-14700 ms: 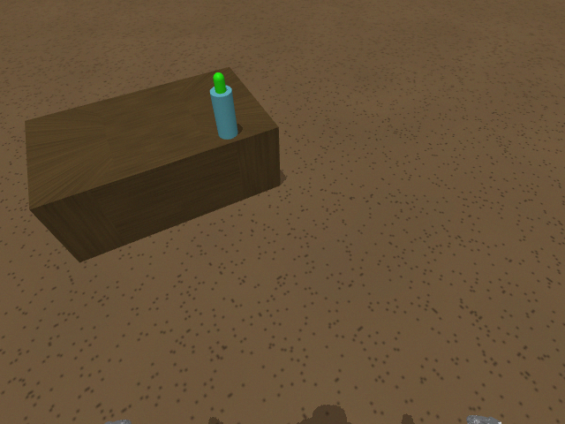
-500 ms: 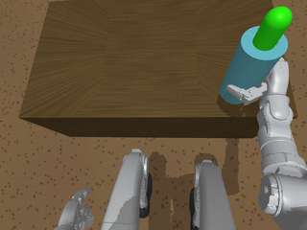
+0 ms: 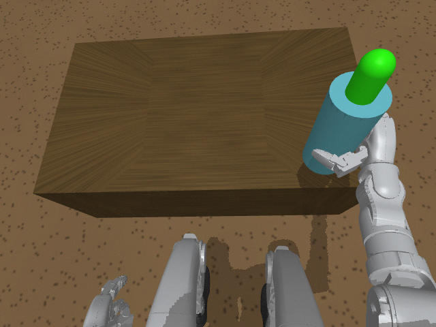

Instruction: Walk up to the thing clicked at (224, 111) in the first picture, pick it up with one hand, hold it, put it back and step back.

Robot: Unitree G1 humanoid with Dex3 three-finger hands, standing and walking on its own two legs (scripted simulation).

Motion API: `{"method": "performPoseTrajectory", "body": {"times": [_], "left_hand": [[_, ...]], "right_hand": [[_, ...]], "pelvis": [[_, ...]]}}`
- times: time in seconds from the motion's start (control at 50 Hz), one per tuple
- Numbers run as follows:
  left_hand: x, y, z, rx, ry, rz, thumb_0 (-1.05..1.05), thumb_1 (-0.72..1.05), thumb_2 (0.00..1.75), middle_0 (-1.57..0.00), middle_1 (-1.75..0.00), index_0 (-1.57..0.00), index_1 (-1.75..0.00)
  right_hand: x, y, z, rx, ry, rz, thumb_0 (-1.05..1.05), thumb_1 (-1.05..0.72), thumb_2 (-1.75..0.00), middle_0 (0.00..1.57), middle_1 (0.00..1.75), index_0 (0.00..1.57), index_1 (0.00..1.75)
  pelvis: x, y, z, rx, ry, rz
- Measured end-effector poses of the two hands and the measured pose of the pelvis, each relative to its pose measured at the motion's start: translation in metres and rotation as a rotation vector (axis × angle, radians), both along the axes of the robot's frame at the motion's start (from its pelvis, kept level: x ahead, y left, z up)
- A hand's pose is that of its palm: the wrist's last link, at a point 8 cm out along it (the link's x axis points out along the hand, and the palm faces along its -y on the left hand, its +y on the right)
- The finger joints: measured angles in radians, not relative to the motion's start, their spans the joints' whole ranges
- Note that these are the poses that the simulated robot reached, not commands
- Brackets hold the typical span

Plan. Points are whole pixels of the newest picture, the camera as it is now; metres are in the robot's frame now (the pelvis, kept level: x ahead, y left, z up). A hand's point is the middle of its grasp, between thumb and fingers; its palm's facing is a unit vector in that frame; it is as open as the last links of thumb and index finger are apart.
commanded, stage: lift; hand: right
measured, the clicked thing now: (344, 119) +0.44 -0.16 +0.06
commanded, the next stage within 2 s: hold in 1.16 s
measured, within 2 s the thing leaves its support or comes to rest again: neither
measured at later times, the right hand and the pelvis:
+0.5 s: hand (368, 128) +0.39 -0.17 +0.11, palm faces +0.07 +1.00 -0.02, open 11.2 cm; pelvis +0.02 +0.00 +0.08, yaw +0 degrees
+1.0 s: hand (387, 116) +0.38 -0.17 +0.15, palm faces +0.07 +1.00 -0.01, open 11.2 cm; pelvis +0.04 +0.00 +0.12, yaw +0 degrees
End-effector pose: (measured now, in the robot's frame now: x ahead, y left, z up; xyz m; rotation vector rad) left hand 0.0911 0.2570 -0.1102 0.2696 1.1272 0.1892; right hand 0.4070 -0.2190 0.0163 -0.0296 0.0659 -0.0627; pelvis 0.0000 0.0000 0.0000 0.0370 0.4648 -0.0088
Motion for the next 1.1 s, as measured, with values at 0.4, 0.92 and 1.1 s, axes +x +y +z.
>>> {"method": "performPoseTrajectory", "body": {"times": [0.4, 0.92, 1.1], "left_hand": [[0.039, -0.001, 0.084, 0.009, -0.148, -0.025, 0.01, 0.88, 0.9, -0.2, -0.29, -0.19, -0.3], [0.05, -0.015, 0.124, -0.014, -0.184, -0.012, 0.01, 0.9, 0.89, -0.19, -0.29, -0.2, -0.29], [0.054, -0.015, 0.134, -0.015, -0.194, -0.011, 0.01, 0.9, 0.88, -0.19, -0.29, -0.2, -0.29]], "right_hand": [[-0.036, -0.003, 0.082, 0.004, 0.002, -0.015, -0.01, 0.57, -1.15, 0.65, 0.97, 0.67, 0.98], [-0.049, -0.004, 0.132, 0.019, -0.016, -0.014, -0.01, 0.57, -1.15, 0.65, 0.98, 0.67, 0.98], [-0.053, -0.004, 0.141, 0.015, -0.012, -0.007, -0.01, 0.57, -1.15, 0.65, 0.98, 0.67, 0.98]], "pelvis": [[0.017, 0.001, 0.071, -0.004, -0.154, -0.002], [0.036, -0.001, 0.114, -0.007, -0.263, 0.006], [0.039, -0.002, 0.122, -0.008, -0.289, 0.007]]}}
